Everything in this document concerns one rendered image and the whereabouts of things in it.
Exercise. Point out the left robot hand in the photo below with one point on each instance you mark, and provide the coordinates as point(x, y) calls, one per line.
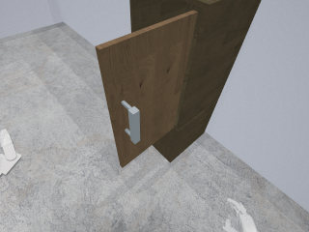
point(10, 158)

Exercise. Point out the right robot hand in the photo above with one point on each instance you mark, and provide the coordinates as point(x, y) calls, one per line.
point(244, 223)

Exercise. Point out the cupboard door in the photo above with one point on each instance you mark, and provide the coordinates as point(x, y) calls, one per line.
point(146, 69)

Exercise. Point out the handle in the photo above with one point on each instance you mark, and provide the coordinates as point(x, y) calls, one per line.
point(134, 122)

